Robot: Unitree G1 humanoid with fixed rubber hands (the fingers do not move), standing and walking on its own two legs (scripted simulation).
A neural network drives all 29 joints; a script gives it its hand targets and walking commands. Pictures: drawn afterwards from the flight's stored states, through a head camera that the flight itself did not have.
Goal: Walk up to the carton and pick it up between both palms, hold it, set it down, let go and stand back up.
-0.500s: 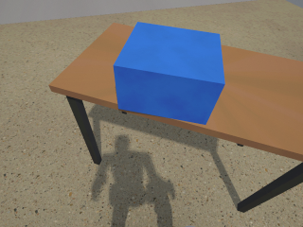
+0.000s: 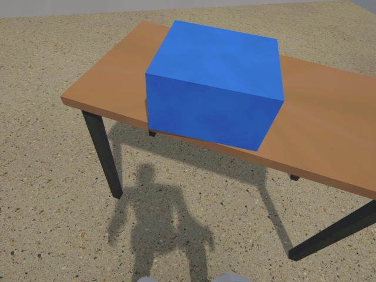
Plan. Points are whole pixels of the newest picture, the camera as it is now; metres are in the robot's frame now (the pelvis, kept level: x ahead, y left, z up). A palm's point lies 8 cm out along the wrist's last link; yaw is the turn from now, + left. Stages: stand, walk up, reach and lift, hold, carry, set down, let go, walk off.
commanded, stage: walk up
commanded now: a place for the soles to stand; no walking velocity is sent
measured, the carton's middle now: (214, 82) +0.61 -0.07 +0.07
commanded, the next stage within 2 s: none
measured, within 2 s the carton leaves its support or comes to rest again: neither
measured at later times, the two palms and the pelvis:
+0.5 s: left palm out of the picture +0.09 +0.25 -0.13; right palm out of the picture -0.01 -0.20 -0.12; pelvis +0.07 +0.01 +0.01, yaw -6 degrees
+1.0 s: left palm (94, 227) +0.27 +0.23 -0.14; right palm (280, 245) +0.22 -0.23 -0.12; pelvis +0.15 +0.01 +0.00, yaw -11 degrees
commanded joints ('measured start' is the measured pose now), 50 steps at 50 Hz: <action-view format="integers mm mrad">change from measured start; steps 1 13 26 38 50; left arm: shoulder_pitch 97 74 156 159 101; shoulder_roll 93 114 -60 61 56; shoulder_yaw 21 48 28 36 9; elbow -56 -82 -138 -142 -160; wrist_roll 5 38 33 34 15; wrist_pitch -63 -57 -137 -122 -124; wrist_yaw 12 6 20 80 40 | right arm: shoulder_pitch -108 367 140 112 -148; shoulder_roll -260 -138 -199 -129 -232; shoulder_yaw -58 -32 5 14 -22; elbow -108 49 85 19 -58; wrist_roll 8 -35 -38 -22 -8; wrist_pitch -18 -44 -59 19 3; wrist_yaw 3 49 33 32 22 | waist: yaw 68 -112 -23 0 25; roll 278 4 188 -184 120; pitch -101 46 118 -48 -169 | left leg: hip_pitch -243 257 103 -5 146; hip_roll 71 -20 248 82 148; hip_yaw -185 320 265 258 270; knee -379 -159 -387 161 -129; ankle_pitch -81 -193 318 -216 476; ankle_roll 143 85 189 54 123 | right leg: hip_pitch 328 -264 -117 -72 63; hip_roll -25 -138 69 -196 -25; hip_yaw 182 236 154 529 311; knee -123 -192 96 -305 42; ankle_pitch -33 -573 57 20 547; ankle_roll -19 -44 9 -197 -51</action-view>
